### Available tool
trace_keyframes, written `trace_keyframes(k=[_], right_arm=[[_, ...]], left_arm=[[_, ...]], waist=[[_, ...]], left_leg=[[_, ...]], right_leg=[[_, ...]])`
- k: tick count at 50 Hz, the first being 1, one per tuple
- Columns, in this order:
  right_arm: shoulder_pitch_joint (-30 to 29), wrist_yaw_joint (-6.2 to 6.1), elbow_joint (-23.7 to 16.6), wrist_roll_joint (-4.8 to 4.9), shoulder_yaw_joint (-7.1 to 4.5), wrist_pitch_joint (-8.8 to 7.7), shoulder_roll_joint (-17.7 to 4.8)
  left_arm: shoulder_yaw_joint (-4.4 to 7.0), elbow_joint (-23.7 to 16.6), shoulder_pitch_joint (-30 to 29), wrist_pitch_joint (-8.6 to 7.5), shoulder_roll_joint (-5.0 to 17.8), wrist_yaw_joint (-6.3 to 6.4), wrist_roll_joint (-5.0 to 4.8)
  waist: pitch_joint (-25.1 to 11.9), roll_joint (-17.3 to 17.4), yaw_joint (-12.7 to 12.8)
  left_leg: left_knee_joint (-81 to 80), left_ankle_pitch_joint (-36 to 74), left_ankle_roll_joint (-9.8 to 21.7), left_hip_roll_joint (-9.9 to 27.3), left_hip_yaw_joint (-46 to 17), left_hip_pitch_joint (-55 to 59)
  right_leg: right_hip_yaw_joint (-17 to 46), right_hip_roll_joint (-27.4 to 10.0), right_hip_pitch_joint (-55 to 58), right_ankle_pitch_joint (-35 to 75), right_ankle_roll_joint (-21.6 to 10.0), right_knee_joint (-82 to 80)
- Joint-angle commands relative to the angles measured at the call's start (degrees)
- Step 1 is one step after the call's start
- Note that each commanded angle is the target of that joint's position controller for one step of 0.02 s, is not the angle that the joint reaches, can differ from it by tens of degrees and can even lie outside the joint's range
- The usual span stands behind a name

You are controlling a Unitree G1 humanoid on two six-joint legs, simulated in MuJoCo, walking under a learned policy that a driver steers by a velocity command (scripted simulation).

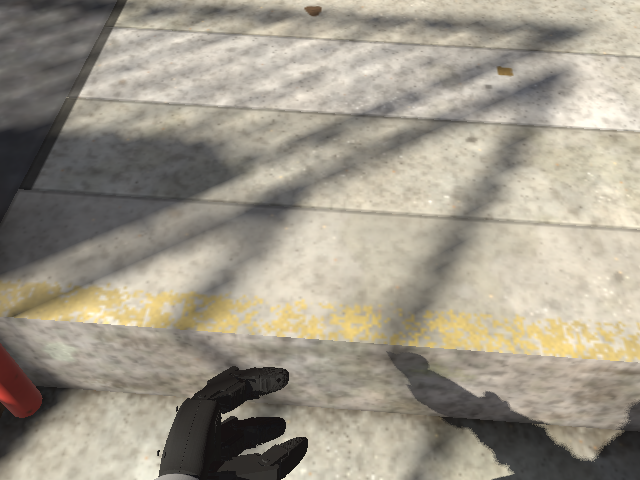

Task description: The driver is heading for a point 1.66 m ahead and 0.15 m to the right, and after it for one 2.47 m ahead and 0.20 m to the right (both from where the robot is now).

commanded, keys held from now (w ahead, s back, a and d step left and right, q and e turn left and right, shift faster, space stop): w+e+shift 0.38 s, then w+shift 0.28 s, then w+q+shift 0.34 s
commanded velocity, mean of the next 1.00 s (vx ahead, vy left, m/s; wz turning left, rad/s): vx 1.00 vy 0.00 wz -0.30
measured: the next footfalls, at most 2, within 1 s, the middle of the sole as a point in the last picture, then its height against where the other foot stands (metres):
right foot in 0.02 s outside the picture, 0.22 m higher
left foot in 0.34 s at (216, 472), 0.21 m higher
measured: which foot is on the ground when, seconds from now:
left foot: up 0.00-0.32, down 0.34-0.94, up 0.96-1.00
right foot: up 0.00-0.00, down 0.02-0.32, up 0.34-0.88, down 0.90-1.00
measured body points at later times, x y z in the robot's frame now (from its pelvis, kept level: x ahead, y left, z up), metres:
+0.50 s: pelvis +0.25 +0.08 +0.26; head +0.24 +0.10 +0.71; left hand +0.52 +0.25 +0.20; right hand +0.30 -0.19 +0.15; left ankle +0.33 +0.19 -0.40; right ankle +0.18 -0.06 -0.19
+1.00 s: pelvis +0.47 -0.13 +0.39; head +0.50 -0.12 +0.84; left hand +0.73 +0.02 +0.31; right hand +0.42 -0.37 +0.27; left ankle +0.38 +0.12 -0.20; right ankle +0.53 -0.26 -0.19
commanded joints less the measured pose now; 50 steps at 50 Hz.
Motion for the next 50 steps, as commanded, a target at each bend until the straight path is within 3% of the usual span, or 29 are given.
trace_keyframes(k=[1, 2, 3, 5, 8, 10, 12, 13, 14, 16, 17, 18, 19, 21, 23, 26, 29, 32, 35, 39, 40, 42, 44, 45, 46, 47, 48, 49, 50], right_arm=[[-16.1, 1.28, -13.7, -8.86, -0.20, -3.09, -1.7], [-22.8, 0.90, -20.8, -9.99, 3.42, -3.20, 9.6], [-18.1, 2.37, -25.3, -9.14, 4.96, -2.35, 10.9], [-18.9, 0.85, -28.9, -9.88, 6.48, 0.86, 10.3], [-24.1, -1.97, -31.6, -5.09, 6.14, 3.88, 5.8], [-30.6, -2.90, -35.2, -3.60, 6.52, 4.49, 6.3], [-32.5, -2.23, -37.4, -4.91, 7.11, 4.96, 6.4], [-30.2, -0.78, -36.5, -4.15, 8.40, 4.85, 7.0], [-26.1, -0.37, -33.6, -2.49, 7.50, 4.48, 6.0], [5.0, -1.16, -23.6, -1.62, 0.88, 5.48, -5.4], [4.6, -1.18, -21.4, -3.88, -1.83, 3.91, -12.4], [3.9, -2.03, -18.9, -4.53, -3.13, 3.94, -17.3], [-8.3, -2.36, -21.6, -3.17, -2.90, 4.91, -12.6], [-17.4, -1.31, -13.7, -3.38, 0.20, 5.57, -0.6], [-14.7, 0.03, -4.3, -5.06, 1.42, 4.47, 5.4], [-8.4, 0.72, 0.2, -4.24, 0.54, 2.72, 2.3], [-8.2, 0.12, -1.1, -4.08, -0.98, -0.30, -5.2], [-4.1, -0.71, -1.5, -4.81, -1.66, -2.26, -7.8], [6.0, -0.45, 1.9, -5.06, -2.30, -2.42, -8.5], [12.4, -0.96, 6.3, -5.33, -1.34, -1.30, -2.1], [15.1, -1.70, 7.0, -5.69, -1.37, -0.79, -3.4], [8.9, -1.51, 4.9, -2.22, -1.03, 0.27, -4.0], [7.6, 0.71, 1.6, -2.33, -2.14, -1.31, -10.9], [6.2, 2.38, 0.8, -2.82, -4.13, -1.65, -17.1], [1.4, 4.57, -1.2, -0.84, -5.37, -2.55, -18.8], [-2.2, 6.49, -6.5, 0.31, -4.34, -2.96, -9.4], [-5.7, 6.66, -11.2, -2.66, -4.12, -3.11, -2.9], [-8.0, 4.94, -15.2, -5.14, -2.36, -2.62, 5.5], [-7.9, 4.07, -16.6, -5.28, -1.53, -1.71, 7.6]], left_arm=[[9.27, 11.2, 24.0, 1.50, 11.3, 0.33, -0.56], [9.13, 13.3, 22.8, 0.23, 10.5, 0.45, 2.25], [8.65, 13.5, 18.6, -0.23, 8.4, 1.45, 5.11], [9.89, 15.0, 16.0, -2.89, 9.9, 0.04, 3.80], [9.25, 17.2, 14.8, -4.65, 11.5, -0.82, 3.62], [9.76, 18.9, 20.8, -5.73, 13.8, -0.98, 2.89], [11.33, 20.3, 24.1, -6.00, 17.0, -0.75, 1.89], [12.20, 16.6, 19.3, -5.11, 19.8, 0.73, -0.53], [12.26, 16.3, 22.2, -4.81, 19.5, 0.85, -0.59], [15.31, 13.1, 16.4, -7.63, 26.8, -1.60, 0.17], [14.91, 10.5, 16.9, -8.89, 21.3, -3.35, 0.44], [12.78, 6.5, 17.7, -8.86, 11.7, -4.67, 2.84], [11.54, 1.9, 14.0, -8.22, 6.8, -4.72, 6.68], [8.96, -1.1, 10.5, -4.91, 1.6, -4.13, 8.26], [7.47, -1.5, 11.0, -0.75, -0.3, -3.72, 5.57], [6.46, -2.4, 10.3, 1.90, -0.3, -2.68, 3.15], [7.49, -4.6, 8.1, 2.61, 4.3, -2.15, 2.95], [8.80, -4.7, 5.6, 3.08, 6.9, -1.44, 3.01], [7.62, -8.5, -5.3, 2.13, 4.4, -0.54, 2.34], [4.55, -17.2, -21.2, 1.00, 1.6, -2.65, 1.20], [4.11, -18.6, -21.8, 1.63, 1.3, -3.35, 0.32], [2.87, -16.7, -12.6, 2.35, 0.3, -5.65, -0.48], [7.23, -8.7, 8.6, 3.03, 5.6, -3.84, 1.21], [9.44, -7.1, 21.0, 3.70, 8.9, -2.44, 1.03], [11.70, -6.3, 30.4, 3.04, 15.9, -1.03, 2.01], [14.57, -2.5, 35.1, 2.08, 23.7, -0.56, 3.47], [15.68, -2.3, 29.4, 2.35, 27.0, -1.44, 1.84], [14.49, -3.4, 16.3, 1.11, 23.9, -2.24, 1.13], [12.58, -0.5, 10.5, 0.80, 18.2, -2.45, 2.10]], waist=[[-22.6, -16.3, 9.7], [-11.7, -8.5, 6.2], [-8.5, -2.3, -1.9], [3.8, 2.8, -6.5], [14.4, 2.4, -7.1], [14.3, -1.5, -4.1], [8.4, -4.0, -2.8], [-1.7, -4.2, -4.1], [-6.4, -2.5, -3.6], [-26.2, -5.6, -19.0], [-31.2, 6.4, -15.0], [-35.3, 23.8, -10.7], [-33.7, 18.0, -5.2], [-14.7, 3.4, 3.0], [-3.0, -2.9, 7.5], [4.5, -2.8, 5.9], [5.3, -3.1, 6.1], [5.6, -3.3, 4.1], [10.0, -0.7, -0.7], [11.4, 1.9, -5.4], [9.9, 1.9, -6.2], [6.4, -0.1, -3.0], [-10.0, 2.7, 5.1], [-19.5, 8.1, 11.4], [-25.1, 7.2, 16.8], [-26.3, -11.1, 16.3], [-26.6, -19.9, 12.8], [-20.3, -16.2, 6.1], [-14.0, -11.4, 0.5]], left_leg=[[81.6, -22.2, -3.6, -6.1, -4.2, -31.7], [95.8, -28.7, -0.7, -4.6, -10.7, -46.3], [96.1, -28.4, 2.7, -1.9, -11.4, -53.3], [100.6, -33.5, 2.1, 3.1, -9.5, -59.8], [100.4, -40.4, -0.6, 5.9, -2.0, -58.8], [99.0, -45.0, -0.8, 8.6, -1.3, -64.1], [75.3, -47.3, 1.7, 11.7, -1.8, -54.5], [48.2, -49.5, 4.6, 11.0, 3.4, -21.1], [41.9, -56.3, 4.3, 6.3, 7.5, -0.4], [35.4, -61.2, 0.6, -1.2, 10.6, 15.8], [17.6, -74.4, 3.7, 8.3, -13.8, 22.7], [-7.9, -89.6, 6.1, 21.6, -50.7, 23.7], [-15.9, -94.9, 2.4, 23.2, -58.9, 16.8], [-3.2, -83.5, 1.8, 20.4, -36.1, -4.8], [-0.9, -68.2, -0.8, 16.0, -15.5, -16.8], [-13.0, -57.1, 0.6, 16.3, -10.5, -14.6], [-22.6, -59.2, 4.6, 20.6, -11.3, -11.7], [-26.8, -53.6, 6.8, 23.5, -7.2, -1.7], [-33.2, -54.3, 8.7, 27.4, -8.1, 16.9], [-42.5, -54.5, 6.6, 24.0, -4.3, 17.5], [-46.7, -53.0, 7.6, 24.3, -3.7, 18.1], [-56.5, -37.7, 8.6, 19.2, 5.6, -2.1], [-34.0, 35.6, 10.1, 20.2, 7.5, 1.9], [-17.2, 56.5, 9.9, 20.6, 4.7, 9.1], [2.2, 51.0, 7.7, 17.1, 0.8, 3.2], [26.5, 9.5, 5.6, 5.2, -3.7, -15.0], [54.2, -24.4, 4.9, -0.4, -14.4, -28.0], [72.0, -19.9, 3.4, 0.2, -21.9, -33.2], [76.4, -14.0, 3.2, 3.5, -15.3, -35.3]], right_leg=[[26.7, -3.3, 48.4, 2.2, -8.1, -25.3], [31.4, -5.7, 43.9, 5.5, -7.6, -30.3], [47.1, -13.5, 38.4, -10.1, -7.4, -46.3], [49.3, -14.4, 25.0, -14.5, -4.3, -56.5], [37.4, -12.8, 8.3, -6.8, -4.0, -65.6], [35.6, -12.3, 13.2, -5.2, -4.4, -67.5], [30.0, -9.0, 17.6, -3.7, -3.3, -69.2], [23.4, -9.1, 8.4, 9.4, -3.5, -79.8], [24.1, -9.2, 3.9, 20.1, -6.0, -78.2], [24.7, -11.5, 26.0, 103.4, -5.2, -42.6], [27.1, -6.0, 19.7, 93.6, -0.9, -19.4], [29.3, 4.2, 5.8, 33.9, 2.6, 6.3], [32.6, 3.9, -0.9, 32.1, 4.2, 31.2], [24.3, -1.3, -7.3, 36.3, 3.1, 43.5], [24.1, -1.1, -9.6, 31.8, 2.8, 44.7], [24.7, 0.5, -18.8, 27.9, 4.9, 46.1], [24.0, -0.6, -20.5, 23.6, 6.7, 42.5], [24.1, -1.5, -26.0, 19.4, 7.0, 49.9], [22.2, -5.7, -44.8, 5.9, 5.6, 57.2], [13.9, -17.0, -43.5, -4.3, 4.7, 42.6], [11.1, -17.6, -40.0, -2.6, 4.4, 38.8], [3.9, -15.8, 3.0, 0.3, 1.1, 9.9], [-0.8, -4.4, 32.4, -8.5, 2.2, 10.3], [4.1, -0.9, 40.4, -14.2, 3.2, 1.6], [21.8, -7.8, 47.5, -18.5, 3.6, -8.5], [52.3, -19.4, 53.9, -48.7, 5.6, -37.3], [75.8, -25.8, 50.8, -70.3, 8.8, -57.4], [74.1, -29.3, 40.0, -60.9, 12.2, -58.2], [65.3, -30.3, 32.7, -51.9, 11.3, -53.3]])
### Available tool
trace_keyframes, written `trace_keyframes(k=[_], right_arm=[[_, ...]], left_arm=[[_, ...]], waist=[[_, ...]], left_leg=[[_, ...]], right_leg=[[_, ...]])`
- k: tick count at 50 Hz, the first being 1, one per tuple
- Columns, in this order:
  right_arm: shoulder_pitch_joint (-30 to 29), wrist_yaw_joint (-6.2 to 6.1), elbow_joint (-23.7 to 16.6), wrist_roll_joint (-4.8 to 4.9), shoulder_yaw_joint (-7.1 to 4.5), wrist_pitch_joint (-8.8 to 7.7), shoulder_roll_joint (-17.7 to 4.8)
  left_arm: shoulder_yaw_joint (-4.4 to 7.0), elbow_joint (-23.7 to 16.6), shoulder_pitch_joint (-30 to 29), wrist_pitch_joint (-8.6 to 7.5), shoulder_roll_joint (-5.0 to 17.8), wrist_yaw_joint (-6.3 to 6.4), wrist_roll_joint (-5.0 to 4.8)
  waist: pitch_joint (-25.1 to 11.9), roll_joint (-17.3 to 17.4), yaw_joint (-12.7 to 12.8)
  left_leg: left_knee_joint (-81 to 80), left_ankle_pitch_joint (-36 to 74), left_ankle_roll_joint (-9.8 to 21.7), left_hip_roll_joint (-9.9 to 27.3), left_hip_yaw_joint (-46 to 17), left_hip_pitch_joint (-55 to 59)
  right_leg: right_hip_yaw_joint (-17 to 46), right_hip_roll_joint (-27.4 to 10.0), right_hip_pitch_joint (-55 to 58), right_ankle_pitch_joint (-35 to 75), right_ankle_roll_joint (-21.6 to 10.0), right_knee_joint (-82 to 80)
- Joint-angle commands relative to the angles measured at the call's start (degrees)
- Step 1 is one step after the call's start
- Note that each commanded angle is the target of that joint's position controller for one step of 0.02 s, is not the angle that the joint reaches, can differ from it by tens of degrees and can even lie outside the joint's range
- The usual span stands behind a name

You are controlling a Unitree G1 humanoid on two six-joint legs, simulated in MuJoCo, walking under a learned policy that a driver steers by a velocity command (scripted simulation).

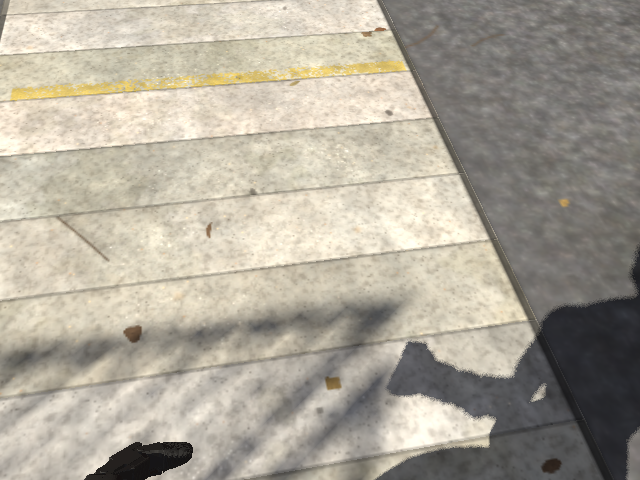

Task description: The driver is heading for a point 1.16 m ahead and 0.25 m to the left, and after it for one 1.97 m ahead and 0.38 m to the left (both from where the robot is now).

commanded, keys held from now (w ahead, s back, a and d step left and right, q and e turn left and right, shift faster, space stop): w+q+shift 0.64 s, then w+e+shift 0.36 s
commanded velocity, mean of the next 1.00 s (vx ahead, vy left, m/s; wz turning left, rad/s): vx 1.00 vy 0.00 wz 0.57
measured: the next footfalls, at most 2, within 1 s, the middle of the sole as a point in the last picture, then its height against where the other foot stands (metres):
left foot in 0.46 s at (290, 468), level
right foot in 0.86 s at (268, 243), level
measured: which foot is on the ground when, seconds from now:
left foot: up 0.00-0.44, down 0.46-0.88, up 0.90-1.00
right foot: down 0.00-0.44, up 0.46-0.84, down 0.86-1.00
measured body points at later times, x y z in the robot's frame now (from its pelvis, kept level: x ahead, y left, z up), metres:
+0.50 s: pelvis +0.38 +0.01 +0.11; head +0.38 +0.00 +0.56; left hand +0.39 +0.29 +0.00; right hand +0.51 -0.26 -0.02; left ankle +0.41 +0.03 -0.58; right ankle +0.20 -0.17 -0.45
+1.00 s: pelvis +0.83 +0.11 +0.14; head +0.84 +0.13 +0.59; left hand +0.73 +0.40 +0.03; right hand +1.07 -0.06 +0.05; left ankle +0.66 +0.15 -0.46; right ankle +0.93 +0.07 -0.58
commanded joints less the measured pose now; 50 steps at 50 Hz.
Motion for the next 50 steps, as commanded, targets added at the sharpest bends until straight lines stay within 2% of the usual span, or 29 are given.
trace_keyframes(k=[1, 2, 4, 6, 10, 12, 16, 20, 21, 22, 23, 24, 25, 26, 28, 30, 32, 34, 37, 39, 41, 42, 43, 44, 45, 46, 47, 48, 50], right_arm=[[-10.5, -0.60, -15.5, -2.65, 1.52, -1.21, 4.8], [-9.0, -0.79, -15.8, -3.13, 3.03, -0.36, 7.1], [-9.5, -0.55, -15.5, -1.60, 3.35, 2.69, 5.4], [-12.4, -0.72, -15.8, -0.53, 3.28, 5.10, 4.3], [-19.4, 0.25, -16.9, -0.20, -0.46, 8.52, -7.0], [-19.9, 1.07, -15.2, 0.96, -0.84, 8.87, -6.7], [-15.0, 1.35, -13.3, 2.44, -0.35, 8.22, -5.6], [0.6, -1.41, -9.9, 1.83, -3.76, 9.88, -14.2], [6.4, -1.87, -7.7, 1.38, -4.88, 9.57, -15.9], [8.9, -2.82, -6.0, 0.79, -5.18, 9.01, -14.7], [0.7, -2.60, -5.5, 0.25, -3.30, 8.44, -11.9], [-4.4, -2.20, -8.2, -1.06, -2.44, 8.07, -14.6], [-3.0, -2.63, -9.3, -2.09, -2.86, 7.31, -16.3], [-0.4, -3.06, -8.7, -2.71, -2.33, 6.44, -13.1], [-2.2, -3.85, -9.4, -3.15, -1.54, 4.39, -13.3], [-0.6, -4.43, -8.2, -2.34, -0.94, 2.87, -13.9], [-0.7, -3.82, -8.8, -1.81, -1.54, 2.84, -16.3], [0.2, -3.27, -7.8, -0.54, -1.07, 2.69, -14.8], [3.4, -2.09, -5.6, -0.10, -1.22, 2.49, -15.4], [5.3, -2.06, -5.0, -0.27, -1.23, 2.12, -16.2], [4.7, -2.71, -4.7, -1.29, -1.54, 2.13, -18.8], [2.7, -3.30, -5.1, -2.43, -1.78, 2.65, -19.7], [-0.9, -4.00, -6.4, -3.31, -1.66, 3.18, -18.3], [1.3, -3.04, -10.2, -0.86, 0.49, 2.79, -10.1], [1.8, -2.71, -11.6, -1.32, 1.38, 1.51, -10.5], [-3.6, -3.20, -12.4, -1.62, 1.56, 1.50, -12.1], [-7.9, -2.83, -13.4, -2.67, 2.35, 1.18, -12.4], [-12.2, -2.40, -15.1, -3.73, 2.61, 1.27, -12.0], [-12.6, -1.87, -17.2, -4.78, 3.70, 2.79, -10.2]], left_arm=[[2.80, 4.6, 2.3, -3.01, 5.8, -0.10, 1.19], [1.50, 9.1, 4.6, -3.81, 1.5, -0.38, 1.72], [0.30, 14.7, 9.2, -6.11, -2.7, -0.13, 2.30], [0.26, 16.8, 12.9, -7.85, -0.6, 0.74, 1.62], [1.61, 18.1, 14.2, -9.82, 5.5, 2.13, 0.40], [1.73, 19.6, 19.0, -9.45, 5.6, 3.34, 0.84], [2.83, 15.3, 16.9, -7.46, 10.4, 3.80, 1.30], [4.46, 11.7, 12.7, -4.66, 14.2, 4.67, 1.45], [4.54, 11.0, 12.8, -3.61, 14.2, 4.48, 1.68], [4.11, 8.8, 6.6, -3.12, 12.1, 3.48, 0.39], [1.19, 4.7, 0.5, -3.76, 0.4, 2.52, 0.58], [0.28, -4.5, 3.7, -5.68, -1.7, 2.59, 0.41], [-0.16, -5.7, 5.3, -7.95, 2.5, 2.00, 1.57], [1.18, -4.9, 2.9, -9.17, 8.9, 1.73, 1.52], [0.86, -3.9, 2.5, -7.90, 10.6, 1.83, 3.24], [0.17, -6.0, -2.8, -4.96, 10.2, 1.81, 2.94], [-0.66, -7.5, -8.0, -3.95, 10.1, 1.58, 2.10], [-2.26, -7.7, -11.4, -3.96, 7.2, 0.54, 1.56], [-2.23, -5.9, -12.7, -4.04, 6.7, -0.10, 0.06], [-1.24, -4.5, -12.5, -4.02, 8.6, 0.35, 1.21], [0.82, -2.2, -3.8, -4.30, 12.0, 0.73, 1.79], [2.36, 1.0, 7.9, -4.06, 14.4, 1.24, 1.52], [3.78, 4.1, 21.0, -3.79, 17.0, 2.00, 1.39], [5.42, 5.6, 26.5, -3.50, 24.3, 1.84, 2.96], [5.22, 6.3, 21.7, -2.85, 22.3, 0.47, 1.43], [4.63, 5.0, 14.0, -2.95, 18.3, 0.37, 1.50], [4.40, 5.9, 13.9, -3.24, 16.2, 0.31, 1.02], [3.89, 7.5, 15.6, -3.50, 14.8, 0.37, 0.90], [2.86, 9.6, 16.5, -4.00, 12.3, 0.53, 0.48]], waist=[[-7.9, -3.6, 0.0], [-2.3, -6.0, -3.5], [1.0, -0.2, -2.7], [7.2, 0.2, -1.8], [8.7, 1.0, -2.4], [7.2, 3.1, -1.1], [-0.4, -2.3, -5.1], [-5.0, -11.0, -11.2], [-5.9, -8.8, -13.1], [-1.0, -2.8, -16.4], [7.2, 9.1, -8.2], [-0.8, 12.7, 1.6], [-4.7, 8.8, 1.2], [-2.3, -1.5, -0.4], [0.5, -8.5, 2.5], [5.4, -8.0, 2.5], [6.7, -4.5, -0.3], [5.4, 0.4, -3.4], [4.5, 3.4, -6.0], [3.5, 4.0, -7.0], [-2.9, 8.0, -1.9], [-8.6, 9.7, 4.9], [-13.5, 8.8, 12.6], [-22.7, -12.9, 10.6], [-23.0, -20.0, 6.3], [-13.7, -9.8, 4.3], [-10.5, -0.5, 4.7], [-7.3, 3.6, 4.4], [-3.4, 1.5, 1.3]], left_leg=[[41.7, 8.4, 1.5, -3.4, 2.2, -32.4], [43.7, 6.7, 2.0, -1.5, 3.1, -36.4], [46.1, 4.6, 2.3, -3.0, 3.1, -38.3], [38.8, -2.1, 0.6, -3.8, 3.1, -42.4], [7.0, 1.5, 1.7, -4.5, 15.1, -30.2], [-1.3, 1.8, 3.4, -5.0, 19.5, -28.2], [-20.8, -1.5, 5.0, -9.2, 27.2, -8.0], [-30.7, -17.3, 6.6, -11.3, 26.4, 7.7], [-35.6, -23.0, 8.0, -13.0, 24.5, 15.6], [-41.5, -21.8, 12.8, -11.3, 18.7, 19.6], [-35.8, -9.7, 14.8, -7.5, 5.4, 19.5], [-46.7, -4.3, 23.5, -1.7, -25.1, 25.7], [-59.6, -18.9, 24.8, 6.1, -39.6, 27.0], [-62.8, -23.6, 22.5, 7.2, -38.4, 23.7], [-63.7, -22.8, 18.1, 4.9, -30.4, 12.9], [-64.2, -18.3, 16.7, 2.9, -25.8, 6.9], [-66.0, -17.4, 13.9, -2.3, -17.7, 4.6], [-65.7, -9.5, 10.4, -6.9, -7.0, 3.4], [-66.3, 1.5, 6.9, -5.0, -2.4, 9.5], [-62.4, 19.0, 5.3, -3.2, 0.0, 19.3], [-49.7, 40.8, 3.4, -0.5, 1.9, 28.6], [-37.4, 47.9, 2.4, -0.5, 4.1, 27.8], [-18.7, 40.7, 0.7, -1.8, 5.6, 15.1], [10.6, -0.4, -3.3, -11.8, 8.9, -5.6], [16.0, -25.0, -3.0, -14.8, 6.8, -17.5], [16.0, -19.2, -2.5, -9.4, 5.6, -22.1], [11.6, -16.1, -2.8, -6.7, 6.1, -20.5], [6.3, -16.1, -3.1, -5.0, 6.5, -18.3], [-1.8, -18.0, -4.6, -2.7, 6.7, -15.6]], right_leg=[[48.8, -16.1, 24.2, -35.6, -2.0, -57.3], [36.9, -14.4, 21.5, -25.3, -1.9, -55.2], [26.0, -13.2, 22.2, -8.9, -0.7, -56.0], [16.5, -13.3, 24.1, -4.2, 0.3, -62.8], [-5.6, -6.3, 32.5, 16.5, 4.0, -78.9], [-10.7, -2.6, 44.0, 24.0, 2.9, -80.7], [-15.6, -0.7, 55.2, 68.7, 1.8, -72.3], [-11.4, -5.8, 61.8, 94.0, -2.8, -49.1], [-9.3, -5.7, 56.3, 89.4, -4.1, -34.5], [-7.8, -0.1, 42.3, 67.1, -3.1, -9.0], [-1.4, 9.1, 18.4, 13.3, -2.1, 8.4], [9.4, 13.9, 5.3, 10.2, 2.4, 13.8], [16.9, 10.2, 1.1, 10.7, 2.9, 11.3], [17.4, 7.8, 0.3, 12.0, 3.0, 9.0], [18.5, 3.7, 6.1, 12.8, 3.8, -2.3], [18.5, 0.6, 6.1, 10.8, 5.9, -11.6], [15.6, -0.1, 8.6, 17.0, 6.6, -24.8], [10.6, 0.7, 17.6, 30.3, 4.8, -38.8], [6.4, 3.5, 25.3, 44.4, 0.9, -50.5], [3.2, 6.4, 24.9, 44.5, -1.9, -55.1], [1.4, 10.5, 30.2, 34.4, -4.8, -54.5], [0.7, 12.5, 40.6, 28.8, -6.2, -53.4], [6.9, 8.0, 57.1, 23.0, -7.4, -48.5], [35.8, -5.4, 73.9, 3.2, -15.2, -53.8], [61.8, -8.2, 74.3, -2.4, -17.3, -69.8], [55.4, -7.2, 67.0, -4.3, -17.0, -70.2], [48.8, -5.8, 58.9, 0.8, -15.9, -69.6], [43.3, -2.9, 51.7, 5.7, -14.2, -69.9], [37.7, 0.7, 41.7, 8.9, -14.1, -71.7]])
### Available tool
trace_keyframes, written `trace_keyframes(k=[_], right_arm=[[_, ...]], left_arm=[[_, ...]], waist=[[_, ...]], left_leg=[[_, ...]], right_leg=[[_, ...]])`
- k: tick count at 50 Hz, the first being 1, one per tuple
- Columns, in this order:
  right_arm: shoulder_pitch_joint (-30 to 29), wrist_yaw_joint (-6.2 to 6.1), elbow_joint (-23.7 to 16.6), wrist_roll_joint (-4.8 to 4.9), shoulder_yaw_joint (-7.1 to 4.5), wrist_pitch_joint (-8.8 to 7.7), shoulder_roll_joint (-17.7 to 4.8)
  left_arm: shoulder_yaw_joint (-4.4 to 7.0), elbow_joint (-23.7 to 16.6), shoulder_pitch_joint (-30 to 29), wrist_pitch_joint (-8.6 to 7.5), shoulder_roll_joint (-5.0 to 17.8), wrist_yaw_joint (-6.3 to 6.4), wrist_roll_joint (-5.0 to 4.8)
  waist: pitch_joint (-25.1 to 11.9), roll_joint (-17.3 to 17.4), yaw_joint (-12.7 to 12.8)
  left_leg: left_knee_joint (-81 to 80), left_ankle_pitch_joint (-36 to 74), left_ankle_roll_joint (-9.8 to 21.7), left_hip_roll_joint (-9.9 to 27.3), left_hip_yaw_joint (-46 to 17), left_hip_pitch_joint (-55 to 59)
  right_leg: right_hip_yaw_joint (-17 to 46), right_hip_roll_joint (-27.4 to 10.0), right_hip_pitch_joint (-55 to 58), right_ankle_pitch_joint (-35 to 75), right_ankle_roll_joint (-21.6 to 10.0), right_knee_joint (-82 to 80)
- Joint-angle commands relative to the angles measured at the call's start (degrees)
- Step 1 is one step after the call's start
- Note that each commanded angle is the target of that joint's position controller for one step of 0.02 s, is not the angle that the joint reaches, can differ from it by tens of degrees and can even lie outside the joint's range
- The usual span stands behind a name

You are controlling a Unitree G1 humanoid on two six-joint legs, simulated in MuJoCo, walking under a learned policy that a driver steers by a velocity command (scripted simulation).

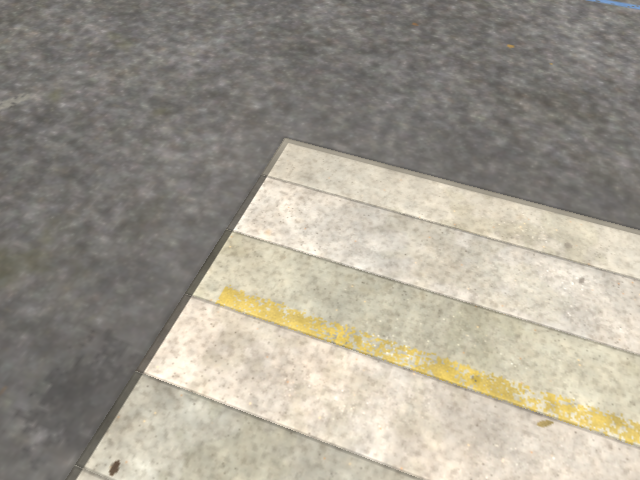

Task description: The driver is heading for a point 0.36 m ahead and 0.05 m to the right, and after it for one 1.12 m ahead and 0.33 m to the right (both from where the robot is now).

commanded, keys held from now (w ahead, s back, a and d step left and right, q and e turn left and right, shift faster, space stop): w+e+shift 0.74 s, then w+q+shift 0.26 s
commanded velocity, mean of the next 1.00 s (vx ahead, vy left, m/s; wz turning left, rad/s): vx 1.00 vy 0.00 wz -0.68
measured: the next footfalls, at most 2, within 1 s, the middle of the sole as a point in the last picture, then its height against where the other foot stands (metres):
left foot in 0.28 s outside the picture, level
right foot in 0.72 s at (445, 346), level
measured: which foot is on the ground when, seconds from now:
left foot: up 0.00-0.26, down 0.28-0.72, up 0.74-1.00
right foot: down 0.00-0.28, up 0.30-0.70, down 0.72-1.00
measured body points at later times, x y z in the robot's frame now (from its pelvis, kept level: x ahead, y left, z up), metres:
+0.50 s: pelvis +0.46 -0.02 +0.01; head +0.47 -0.02 +0.46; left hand +0.73 +0.19 -0.08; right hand +0.39 -0.32 -0.09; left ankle +0.43 +0.13 -0.73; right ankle +0.42 -0.11 -0.63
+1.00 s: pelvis +0.87 -0.27 +0.00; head +0.89 -0.27 +0.45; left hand +1.05 -0.06 -0.13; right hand +0.86 -0.56 -0.08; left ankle +1.13 -0.27 -0.65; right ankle +0.75 -0.22 -0.73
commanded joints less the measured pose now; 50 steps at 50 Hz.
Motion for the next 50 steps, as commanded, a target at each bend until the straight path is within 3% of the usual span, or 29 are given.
trace_keyframes(k=[1, 3, 7, 11, 13, 14, 15, 16, 17, 18, 19, 20, 21, 23, 27, 29, 30, 32, 34, 35, 36, 37, 38, 40, 41, 43, 44, 47, 50], right_arm=[[-3.3, 0.66, -8.1, -1.29, 1.18, 0.39, -1.7], [-6.8, 0.75, -10.4, -0.62, 1.98, 1.14, -1.9], [-15.6, 2.00, -12.6, 1.26, 3.40, 0.59, -1.3], [-18.0, 1.36, -12.6, 1.49, 2.98, 0.12, -2.6], [-10.7, 0.24, -10.7, 1.17, 1.65, -0.47, -4.8], [-1.0, -0.75, -8.6, 0.47, 0.46, -1.07, -7.2], [12.8, -2.26, -7.9, -0.38, -1.34, -1.10, -12.2], [12.1, -2.35, -7.5, -1.25, -2.50, -0.50, -16.7], [7.5, -2.40, -7.6, -0.53, -2.17, 0.07, -11.7], [4.9, -2.18, -7.4, 0.06, -1.10, 0.14, -6.7], [4.6, -1.79, -6.1, 0.14, -0.56, 0.09, -4.3], [5.4, -1.78, -4.6, 0.19, -0.28, -0.03, -3.4], [6.4, -1.67, -3.1, 0.69, -0.06, -0.48, -2.6], [8.1, -0.93, -0.5, 1.94, 0.31, -1.32, -0.7], [4.3, -1.04, 1.4, 1.75, 0.00, -2.33, -3.0], [4.6, -1.14, 2.7, 1.81, -0.27, -2.36, -4.6], [6.0, -1.22, 3.5, 1.87, -0.40, -2.36, -5.4], [9.1, -1.74, 3.8, 1.94, -1.24, -1.93, -9.1], [6.9, -2.43, 2.6, 1.60, -2.37, -0.28, -13.1], [4.0, -2.40, 1.0, 1.28, -2.61, 0.59, -13.6], [5.0, -1.49, 1.3, 0.55, -2.13, 0.99, -10.0], [9.9, -0.80, -3.7, 0.43, -0.17, 0.68, -2.9], [6.3, -0.70, -7.6, 1.31, -0.14, -0.68, -6.5], [3.9, -0.84, -5.8, 1.73, 0.61, -1.42, -6.7], [4.3, -0.77, -5.0, 0.95, 1.13, -0.62, -5.5], [7.0, 0.01, -2.8, 0.64, 1.40, 2.23, -3.8], [5.9, 0.49, -3.2, 1.06, 1.62, 3.11, -2.9], [-4.8, 1.40, -5.9, 2.68, 2.21, 3.17, -0.9], [-9.1, 2.78, -5.7, 3.60, 2.50, 2.29, 0.4]], left_arm=[[0.61, -2.1, 2.7, -1.69, 4.0, 0.01, -0.70], [0.92, -2.5, 3.1, -1.82, 5.6, 0.03, -0.48], [2.26, -4.1, 3.2, -2.15, 8.5, -0.21, -1.31], [2.70, -3.1, 7.9, -1.54, 9.3, 0.11, -1.79], [2.94, -2.4, 8.7, -1.21, 10.6, 0.27, -1.44], [2.86, -2.7, 7.1, -1.51, 10.6, -0.04, -1.64], [1.48, -4.9, 5.2, -2.40, 5.9, -0.08, -1.61], [-0.10, -8.0, 9.4, -2.45, 0.3, -0.13, -3.55], [-0.07, -6.8, 5.3, -1.40, 3.5, 0.48, -1.82], [0.29, -7.1, -0.5, -0.86, 4.8, 0.14, -0.53], [0.15, -7.5, -3.8, -0.46, 4.1, -0.53, 0.08], [0.01, -8.1, -5.7, 0.19, 3.1, -1.34, 0.54], [-0.30, -8.8, -5.6, 1.05, 1.8, -2.00, 0.75], [-0.92, -10.9, -8.9, 2.51, 0.4, -2.71, 0.75], [-2.12, -15.8, -15.7, 2.91, 1.1, -3.99, 0.92], [-2.66, -16.5, -19.1, 2.88, 1.7, -4.85, 0.72], [-2.93, -16.5, -20.4, 2.79, 1.5, -5.06, 0.58], [-2.62, -15.4, -17.9, 2.53, 2.8, -4.80, 0.40], [-0.89, -11.5, -3.4, 2.10, 6.4, -3.79, 0.28], [0.81, -7.3, 10.2, 1.77, 9.1, -2.70, 0.28], [2.42, -5.5, 10.6, 2.08, 11.7, -0.97, -0.49], [3.26, -8.5, 2.5, 3.32, 17.9, -0.14, 0.29], [3.74, -10.9, 4.9, 3.80, 17.6, 0.41, 0.16], [2.02, -8.5, 1.9, 2.32, 11.1, 1.75, 0.43], [1.14, -8.1, -0.3, 1.05, 9.2, 1.90, 0.62], [-0.55, -6.5, -0.6, -1.39, 5.6, 1.58, 0.22], [-0.60, -5.4, 0.2, -2.25, 5.8, 1.22, 0.20], [-0.65, -3.2, 2.5, -3.96, 5.5, -0.03, -0.24], [-1.13, -2.2, 3.2, -5.43, 5.3, -0.11, -0.99]], waist=[[-2.2, -3.1, -2.0], [1.0, -4.0, -2.3], [2.3, -4.0, 0.1], [1.5, -3.8, 2.8], [-4.1, -2.4, -0.6], [-10.2, -0.4, -5.7], [-20.4, 4.3, -11.7], [-27.1, 19.9, -7.2], [-18.1, 12.9, -6.4], [-10.5, 5.6, -6.8], [-6.1, 1.1, -6.4], [-3.6, 1.4, -5.4], [-2.5, 4.8, -4.0], [-1.3, 5.2, -2.6], [2.6, 4.2, 1.0], [5.5, 1.0, 0.8], [6.0, 0.2, 0.4], [2.4, 2.4, 2.1], [-6.0, 4.9, 10.5], [-11.9, 3.9, 16.2], [-11.0, -4.0, 13.6], [-12.9, -16.6, 3.2], [-22.4, -10.6, 7.0], [-5.9, 1.5, 2.1], [-3.5, 4.0, -0.6], [-0.9, 4.2, -3.9], [0.6, 1.8, -4.3], [6.3, -0.7, -1.1], [5.1, -0.7, 0.4]], left_leg=[[-7.2, -1.8, -1.7, 5.5, -2.4, -14.9], [-15.4, -0.3, -3.7, 7.0, -1.3, -15.5], [-35.6, 17.8, -5.5, 4.8, 1.2, -0.5], [-44.3, 17.3, -4.6, 2.8, 1.5, 1.3], [-47.6, 8.4, -3.1, -0.5, 3.1, 11.8], [-46.5, 5.4, -1.5, 2.2, 0.9, 24.8], [-47.2, -15.6, 1.1, 16.6, -13.4, 39.5], [-59.5, -35.0, 6.3, 29.7, -44.7, 49.0], [-61.6, -36.4, 6.7, 28.0, -45.8, 42.4], [-60.2, -26.3, 5.5, 25.0, -33.9, 36.0], [-60.1, -12.7, 4.6, 22.3, -24.3, 30.4], [-60.6, -3.7, 3.3, 19.6, -17.2, 27.1], [-60.6, 3.3, 2.4, 18.5, -12.5, 25.2], [-61.2, 15.7, 1.3, 17.8, -5.3, 24.5], [-67.3, 23.8, -0.3, 15.4, 8.1, 18.0], [-70.1, 29.2, -1.2, 12.8, 15.0, 15.5], [-69.4, 39.4, -1.9, 11.9, 17.5, 15.5], [-61.4, 66.5, -2.5, 13.1, 18.6, 20.6], [-41.2, 79.7, -2.1, 15.7, 17.4, 20.7], [-23.4, 74.5, -1.5, 15.8, 16.0, 13.4], [-1.4, 23.5, -2.5, 7.5, 15.9, 0.4], [20.4, -13.9, -4.9, 0.0, 12.2, -19.7], [22.2, -8.9, -3.9, 1.0, 0.1, -26.8], [11.5, -1.0, -3.0, 7.0, 0.7, -25.3], [7.8, -1.6, -3.0, 8.8, 0.6, -20.2], [0.9, -3.5, -3.3, 11.0, -0.4, -12.4], [-2.5, -3.6, -3.4, 11.2, -0.2, -13.0], [-18.3, 10.0, -1.1, 10.4, 2.1, -17.1], [-32.3, 26.6, 1.7, 6.8, 6.5, -9.5]], right_leg=[[27.4, -12.3, 7.9, -15.6, -12.9, -19.0], [26.0, -12.2, 2.0, -14.4, -14.3, -22.2], [20.8, -8.5, -6.5, -6.4, -10.6, -25.4], [23.3, -10.2, 6.2, 5.7, -8.5, -18.9], [21.6, -8.8, 10.1, 22.1, -6.5, -5.7], [18.3, -5.4, 5.5, 23.8, -5.0, 8.6], [13.6, -3.3, -2.9, 11.1, -4.3, 28.0], [7.2, 2.0, -19.1, -19.8, -3.1, 44.1], [5.6, -3.3, -26.9, -14.2, -3.9, 49.4], [4.4, -5.8, -28.0, -9.5, -3.9, 48.0], [4.3, -7.7, -27.0, -7.2, -3.4, 45.8], [4.3, -8.7, -26.3, -6.8, -3.0, 44.6], [4.2, -9.5, -26.2, -7.0, -2.6, 44.1], [3.7, -10.7, -28.6, -7.4, -2.2, 44.1], [1.0, -11.0, -26.0, 3.7, -1.9, 33.9], [-4.6, -9.3, -19.1, 8.6, -3.3, 22.7], [-8.0, -7.3, -14.5, 9.4, -4.5, 18.4], [-11.9, -2.4, -6.3, 7.8, -6.6, 15.7], [-10.8, 1.0, 9.6, 2.4, -9.0, 15.3], [-6.5, 1.6, 25.8, 0.8, -11.3, 11.6], [0.9, -1.7, 35.2, -3.5, -12.9, 8.0], [28.2, -14.4, 43.3, 0.0, -19.4, 3.8], [43.5, -20.2, 48.1, -12.1, -24.0, -9.1], [37.2, -20.2, 28.0, -11.8, -18.2, -16.4], [31.8, -18.3, 18.6, -6.6, -16.5, -16.1], [22.0, -15.4, 6.9, 1.1, -14.4, -18.3], [18.6, -14.8, 5.0, 1.9, -14.2, -20.2], [5.5, -9.7, 6.2, 15.4, -8.1, -24.9], [-3.1, -8.8, 9.2, 27.1, -4.0, -28.9]])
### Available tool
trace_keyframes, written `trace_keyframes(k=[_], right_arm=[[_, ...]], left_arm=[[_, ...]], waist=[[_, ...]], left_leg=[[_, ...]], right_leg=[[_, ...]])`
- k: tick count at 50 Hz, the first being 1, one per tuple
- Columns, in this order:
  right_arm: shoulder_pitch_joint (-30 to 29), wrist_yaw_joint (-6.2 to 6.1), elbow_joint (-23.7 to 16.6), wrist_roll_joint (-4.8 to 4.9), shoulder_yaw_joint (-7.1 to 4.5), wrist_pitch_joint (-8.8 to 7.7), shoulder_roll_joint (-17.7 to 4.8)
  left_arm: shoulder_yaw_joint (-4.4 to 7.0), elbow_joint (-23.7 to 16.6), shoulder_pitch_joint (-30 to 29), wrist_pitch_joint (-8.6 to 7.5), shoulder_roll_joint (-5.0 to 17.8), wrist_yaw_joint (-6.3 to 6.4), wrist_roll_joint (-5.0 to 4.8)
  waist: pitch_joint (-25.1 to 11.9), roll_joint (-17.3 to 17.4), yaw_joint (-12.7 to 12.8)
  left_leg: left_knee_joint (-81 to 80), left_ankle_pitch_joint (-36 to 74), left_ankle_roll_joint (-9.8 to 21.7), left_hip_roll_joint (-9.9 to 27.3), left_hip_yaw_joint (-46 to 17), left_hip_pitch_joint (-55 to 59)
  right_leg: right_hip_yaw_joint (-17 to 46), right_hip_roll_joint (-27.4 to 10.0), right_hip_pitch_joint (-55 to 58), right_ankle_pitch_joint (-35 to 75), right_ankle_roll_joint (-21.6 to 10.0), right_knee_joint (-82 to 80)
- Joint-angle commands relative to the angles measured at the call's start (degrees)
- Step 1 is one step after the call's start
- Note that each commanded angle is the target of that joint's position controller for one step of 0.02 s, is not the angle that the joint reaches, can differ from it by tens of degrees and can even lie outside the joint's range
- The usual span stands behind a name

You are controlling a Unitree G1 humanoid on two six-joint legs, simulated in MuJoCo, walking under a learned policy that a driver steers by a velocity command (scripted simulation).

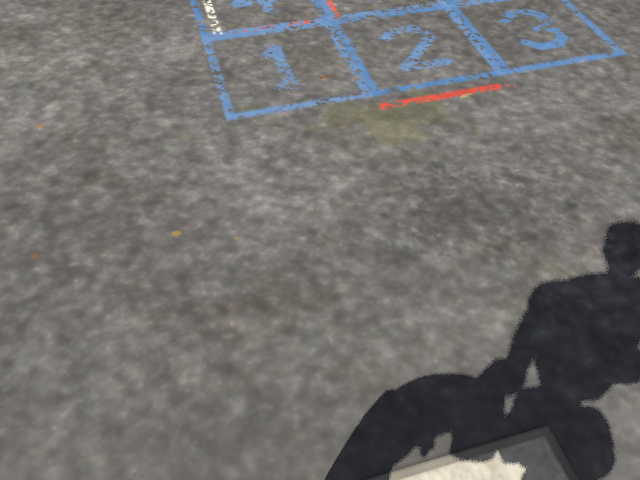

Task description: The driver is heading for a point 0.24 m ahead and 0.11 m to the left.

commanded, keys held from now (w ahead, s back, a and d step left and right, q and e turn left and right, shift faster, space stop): w+q+shift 0.02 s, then shift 0.98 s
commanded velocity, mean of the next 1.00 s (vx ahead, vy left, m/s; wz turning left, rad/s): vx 0.26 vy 0.00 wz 0.09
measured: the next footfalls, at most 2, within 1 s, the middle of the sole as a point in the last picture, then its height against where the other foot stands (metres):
left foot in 0.16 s outside the picture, level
right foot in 0.60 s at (361, 464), level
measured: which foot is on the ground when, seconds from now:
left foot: up 0.00-0.14, down 0.16-1.00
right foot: down 0.00-0.16, up 0.18-0.58, down 0.60-1.00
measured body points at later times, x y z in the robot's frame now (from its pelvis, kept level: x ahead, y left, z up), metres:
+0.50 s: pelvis +0.35 +0.05 +0.01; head +0.38 +0.06 +0.46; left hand +0.46 +0.29 -0.11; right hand +0.41 -0.20 -0.12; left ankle +0.34 +0.10 -0.73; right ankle +0.49 -0.08 -0.69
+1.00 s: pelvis +0.43 +0.03 +0.01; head +0.43 +0.03 +0.46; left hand +0.47 +0.28 -0.13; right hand +0.47 -0.22 -0.14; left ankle +0.35 +0.11 -0.73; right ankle +0.48 -0.06 -0.73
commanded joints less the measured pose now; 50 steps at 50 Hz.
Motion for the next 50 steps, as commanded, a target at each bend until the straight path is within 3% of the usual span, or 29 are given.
trace_keyframes(k=[1, 3, 5, 6, 7, 8, 9, 10, 11, 12, 13, 14, 15, 16, 17, 18, 19, 21, 24, 27, 29, 30, 31, 32, 33, 36, 38, 42, 50], right_arm=[[-5.2, 1.25, -2.4, 1.09, -0.80, -0.82, -3.0], [-4.8, 1.28, -1.6, -0.13, -0.91, -1.37, -3.5], [1.0, 0.93, 0.9, -1.59, -1.59, -1.67, -5.4], [10.2, 0.44, 4.0, -1.80, -2.39, -1.69, -7.2], [20.2, -0.27, 7.2, -2.07, -3.07, -1.84, -8.6], [26.3, -1.21, 9.0, -2.39, -4.11, -1.64, -11.7], [24.4, -1.24, 8.8, -2.90, -5.15, -1.67, -16.4], [24.1, -1.09, 6.6, -0.34, -6.10, -1.78, -15.5], [17.2, -1.91, 5.3, 0.41, -5.67, -1.66, -13.6], [10.8, -2.31, 5.1, 0.45, -4.10, -1.14, -8.3], [10.9, -2.29, 5.7, 0.47, -2.98, -1.55, -5.5], [11.1, -2.37, 6.6, 0.61, -2.47, -1.76, -4.8], [11.0, -2.11, 7.1, 0.34, -2.24, -1.99, -5.0], [10.3, -1.79, 7.2, -0.23, -2.32, -2.44, -5.9], [10.0, -1.49, 7.6, -0.64, -2.46, -3.07, -7.2], [9.1, -1.25, 8.1, -0.51, -2.46, -3.19, -7.1], [7.9, -1.11, 8.2, -0.25, -2.38, -3.03, -6.8], [8.2, -1.11, 8.4, -0.12, -2.30, -2.46, -6.1], [9.9, -1.36, 9.6, 0.14, -2.45, -1.48, -6.1], [10.2, -1.88, 10.5, -0.22, -2.35, -0.43, -5.3], [8.9, -2.57, 10.9, 0.26, -2.19, 0.04, -4.7], [10.7, -2.94, 10.9, -0.11, -2.05, -0.07, -4.0], [17.2, -3.13, 11.5, -0.54, -1.87, -0.09, -2.3], [19.8, -3.55, 13.9, 0.05, -1.62, 0.98, -1.3], [17.5, -3.91, 14.2, -0.10, -1.85, 1.95, -2.6], [12.2, -3.62, 14.2, -0.27, -1.88, 2.95, -3.7], [11.0, -3.73, 15.1, -0.02, -1.90, 2.65, -4.0], [10.5, -4.37, 17.5, 0.19, -1.56, 2.23, -3.2], [10.8, -4.91, 21.5, -0.07, -0.99, 2.65, -2.0]], left_arm=[[1.34, -2.4, -1.8, -2.76, 7.1, 0.20, -0.76], [1.33, -1.0, -0.3, -2.67, 8.3, 1.06, -0.87], [1.56, -0.2, 0.6, -1.61, 10.1, 2.66, -0.41], [1.79, -0.1, -0.4, -0.71, 10.9, 3.34, 0.45], [2.07, -0.6, -4.0, -0.04, 11.9, 3.75, 0.48], [1.80, -1.7, -5.9, 0.08, 9.9, 3.57, -0.07], [-0.16, -2.3, 8.1, -0.05, 0.4, 2.97, -2.61], [-0.13, -2.2, 4.6, -0.11, 4.8, 3.57, -2.79], [-0.51, -3.9, -1.5, -0.12, 5.2, 3.41, -2.60], [-0.91, -4.5, -3.9, 0.05, 5.4, 2.74, -0.90], [-0.79, -4.9, -7.0, 0.94, 5.2, 2.38, 0.51], [-0.94, -4.3, -4.4, 2.71, 4.3, 2.01, 1.39], [-1.17, -3.6, -2.6, 4.21, 3.3, 1.77, 1.58], [-1.35, -3.2, -2.3, 5.13, 2.3, 1.58, 1.24], [-1.71, -3.8, -1.6, 5.37, 1.0, 1.62, 0.89], [-1.84, -3.6, -1.7, 5.26, 1.0, 1.79, 0.59], [-1.86, -3.2, -2.2, 5.05, 1.0, 1.93, 0.57], [-1.75, -2.9, -5.6, 4.62, 1.3, 1.95, 0.27], [-1.86, -2.9, -9.3, 4.61, 0.7, 2.36, -0.07], [-1.53, -2.7, -11.0, 4.34, 1.3, 3.07, 0.39], [-1.62, -1.3, -8.4, 3.56, 0.7, 3.32, 0.81], [-1.25, -0.5, -6.8, 2.83, 2.8, 3.54, 1.09], [-0.66, -0.3, -6.3, 2.64, 5.7, 3.62, 0.84], [-0.87, -0.6, -7.5, 3.29, 4.0, 3.58, -0.21], [-1.50, -0.9, -8.6, 3.69, 1.9, 3.39, -0.01], [-1.75, -0.8, -12.3, 4.23, 1.3, 3.34, 0.28], [-1.20, 1.2, -9.8, 4.27, 2.2, 3.52, -0.41], [-0.83, 3.5, -9.0, 4.39, 1.6, 3.51, -0.50], [-0.52, 8.2, -9.7, 5.23, 0.9, 3.62, -0.43]], waist=[[5.5, -0.2, 0.2], [4.3, -1.3, -0.3], [-0.6, -4.3, -2.9], [-4.8, -5.2, -7.0], [-7.8, -5.8, -12.8], [-10.9, -0.7, -15.4], [-23.7, 17.9, -4.5], [-35.4, 3.1, -9.7], [-26.1, 0.7, -7.2], [-14.8, -3.5, -3.5], [-7.1, -5.5, -3.1], [-4.6, -5.0, -0.8], [-3.6, -4.0, 0.4], [-3.7, -3.5, 1.0], [-4.1, 0.5, 1.9], [-4.5, 1.8, 2.4], [-5.1, 2.5, 2.8], [-6.4, 3.8, 0.9], [-6.6, 4.0, -1.3], [-4.0, 4.2, -2.3], [-2.1, 2.6, -0.7], [-3.0, -1.2, -1.4], [-5.4, -7.5, -5.3], [-7.9, -10.7, -4.4], [-7.0, -9.7, -3.7], [-2.8, -6.0, -3.9], [-2.5, -3.6, -2.5], [-3.1, -1.0, -1.7], [-0.1, -0.4, -1.6]], left_leg=[[-11.3, 15.8, 3.0, -3.3, 4.7, 14.9], [-16.9, 16.6, 4.1, -7.5, 7.3, 17.9], [-19.4, 10.8, 4.5, -13.4, 9.8, 24.8], [-19.8, 8.8, 5.0, -15.2, 8.5, 33.4], [-24.2, 12.8, 6.4, -12.9, 5.0, 42.7], [-23.7, 24.4, 9.2, -5.6, -1.2, 51.8], [-10.7, 69.4, 20.5, 15.4, -25.7, 76.8], [-16.1, 66.9, 23.0, 16.1, -32.2, 77.7], [-21.7, 49.3, 20.2, 13.8, -26.6, 67.5], [-27.4, 35.0, 17.1, 10.6, -22.2, 54.0], [-30.0, 38.4, 14.9, 8.3, -18.4, 44.2], [-32.6, 39.5, 13.8, 7.1, -15.1, 36.8], [-34.8, 39.1, 13.3, 5.9, -12.0, 30.6], [-36.4, 42.5, 12.8, 3.9, -9.2, 26.4], [-35.8, 50.2, 14.1, 4.2, -7.6, 26.2], [-35.5, 51.3, 13.2, 2.8, -5.2, 27.4], [-35.3, 48.2, 11.2, 0.2, -2.3, 28.0], [-35.0, 43.6, 8.3, -2.5, 0.2, 31.6], [-33.9, 36.2, 7.4, -1.3, -0.1, 36.0], [-31.5, 29.2, 7.5, 1.2, -3.0, 36.8], [-27.7, 20.7, 5.6, 0.4, -4.1, 35.1], [-25.1, 11.7, 3.6, -1.8, -4.2, 33.4], [-23.0, -5.8, 2.3, -5.8, -2.6, 31.1], [-20.9, -19.2, 1.2, -9.3, -0.4, 33.4], [-21.0, -20.9, 0.9, -9.6, -0.6, 35.7], [-29.0, -11.8, 1.5, -6.5, -3.9, 38.6], [-30.4, -5.4, 1.7, -4.5, -5.1, 37.8], [-31.6, -3.5, 1.0, -4.1, -4.7, 37.6], [-33.3, -5.4, 1.0, -3.3, -4.9, 37.1]], right_leg=[[-1.9, -14.4, -13.3, 39.5, 1.8, -13.1], [-3.1, -15.7, -5.5, 59.2, 2.9, -8.5], [-2.8, -17.3, 0.9, 77.8, 4.8, 2.8], [-2.7, -17.7, 0.9, 80.6, 5.7, 14.2], [-4.1, -17.0, -2.5, 76.4, 6.5, 29.2], [-6.0, -10.1, -10.3, 44.4, 6.9, 52.7], [1.8, -1.3, -34.2, -19.7, 9.7, 81.7], [13.8, -0.4, -37.5, -13.2, 7.5, 84.6], [13.3, -5.0, -39.3, -7.6, 6.8, 79.9], [9.5, -8.4, -39.9, -5.6, 6.5, 71.7], [8.7, -9.7, -38.1, -5.3, 6.5, 66.3], [7.8, -10.3, -33.1, -4.6, 6.9, 62.2], [6.7, -11.0, -28.8, -4.4, 7.6, 58.2], [5.1, -11.1, -25.5, -2.8, 7.7, 55.7], [4.9, -11.0, -25.5, -1.8, 8.0, 51.9], [4.6, -11.4, -25.9, 0.6, 8.1, 47.1], [3.8, -11.8, -25.2, 4.2, 8.0, 41.6], [2.0, -11.3, -25.0, 11.4, 7.8, 34.6], [1.8, -11.7, -25.2, 15.3, 7.8, 28.9], [2.1, -11.6, -23.7, 11.3, 6.8, 23.6], [2.7, -11.6, -18.0, 16.7, 5.2, 13.0], [7.4, -15.8, -12.9, 32.5, 4.2, 11.1], [13.5, -22.9, -7.9, 50.8, 1.0, 13.6], [17.7, -26.9, -10.3, 50.6, -4.6, 12.5], [19.5, -26.5, -14.1, 43.8, -5.3, 10.1], [12.8, -18.8, -19.9, 24.3, 1.3, 8.6], [9.7, -15.9, -16.5, 23.6, 3.0, 9.8], [9.3, -16.2, -11.8, 27.6, 2.4, 10.4], [8.9, -15.5, -12.0, 22.9, 2.8, 8.5]])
